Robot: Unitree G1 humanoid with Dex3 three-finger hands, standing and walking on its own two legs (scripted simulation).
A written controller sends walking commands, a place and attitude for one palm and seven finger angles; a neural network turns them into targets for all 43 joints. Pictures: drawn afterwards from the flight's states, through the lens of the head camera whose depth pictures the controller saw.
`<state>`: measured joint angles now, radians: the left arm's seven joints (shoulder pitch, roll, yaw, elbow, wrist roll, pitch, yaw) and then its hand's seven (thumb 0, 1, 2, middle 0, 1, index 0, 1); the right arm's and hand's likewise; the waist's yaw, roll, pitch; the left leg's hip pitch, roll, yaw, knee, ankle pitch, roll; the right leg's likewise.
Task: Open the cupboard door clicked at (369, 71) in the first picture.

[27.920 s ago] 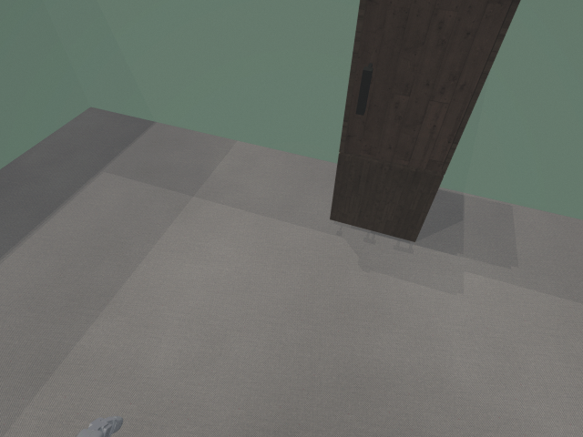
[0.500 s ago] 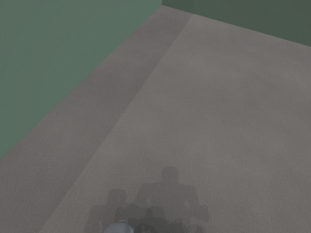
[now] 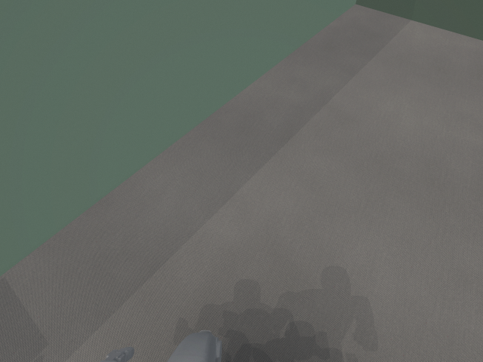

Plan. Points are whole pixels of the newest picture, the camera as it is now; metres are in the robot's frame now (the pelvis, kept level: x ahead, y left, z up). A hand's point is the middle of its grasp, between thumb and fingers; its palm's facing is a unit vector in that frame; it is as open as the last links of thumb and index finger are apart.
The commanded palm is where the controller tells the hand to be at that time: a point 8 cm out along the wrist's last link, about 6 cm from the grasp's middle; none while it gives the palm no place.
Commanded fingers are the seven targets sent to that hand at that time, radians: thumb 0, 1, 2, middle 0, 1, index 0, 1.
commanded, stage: turn to face it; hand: left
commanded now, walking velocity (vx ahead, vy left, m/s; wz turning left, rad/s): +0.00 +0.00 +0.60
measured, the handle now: out of the picture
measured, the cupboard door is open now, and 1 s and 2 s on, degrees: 51 51 51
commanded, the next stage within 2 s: none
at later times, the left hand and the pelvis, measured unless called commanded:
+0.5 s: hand out of the picture +0.05 +0.22 -0.16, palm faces +0.31 -0.90 -0.30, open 7.4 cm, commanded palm none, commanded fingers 0.00 0.90 0.90 -0.20 -0.30 -0.20 -0.30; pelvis +0.02 -0.02 -0.01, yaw +18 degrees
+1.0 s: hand out of the picture -0.03 +0.20 -0.18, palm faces +0.59 -0.77 -0.24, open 7.4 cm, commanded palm none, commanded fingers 0.00 0.90 0.90 -0.20 -0.30 -0.20 -0.30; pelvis +0.03 -0.03 -0.01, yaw +37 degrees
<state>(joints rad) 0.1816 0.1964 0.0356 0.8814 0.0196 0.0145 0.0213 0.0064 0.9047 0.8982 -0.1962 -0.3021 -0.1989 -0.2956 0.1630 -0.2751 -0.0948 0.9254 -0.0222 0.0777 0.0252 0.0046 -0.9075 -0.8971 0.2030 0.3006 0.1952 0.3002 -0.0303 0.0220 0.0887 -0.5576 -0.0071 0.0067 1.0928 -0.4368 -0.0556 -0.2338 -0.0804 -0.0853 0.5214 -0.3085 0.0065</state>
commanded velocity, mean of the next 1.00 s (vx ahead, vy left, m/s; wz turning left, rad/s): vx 0.00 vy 0.00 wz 0.60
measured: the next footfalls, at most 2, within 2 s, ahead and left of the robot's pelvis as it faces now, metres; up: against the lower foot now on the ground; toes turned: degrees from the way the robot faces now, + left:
left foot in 0.20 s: +0.04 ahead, +0.13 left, +0.00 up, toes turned +13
right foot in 0.52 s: +0.11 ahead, -0.14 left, +0.00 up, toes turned +17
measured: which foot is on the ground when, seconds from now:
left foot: up 0.00-0.18, down 0.20-0.52, up 0.54-0.82, down 0.84-1.00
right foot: down 0.00-0.20, up 0.22-0.50, down 0.52-0.82, up 0.84-1.00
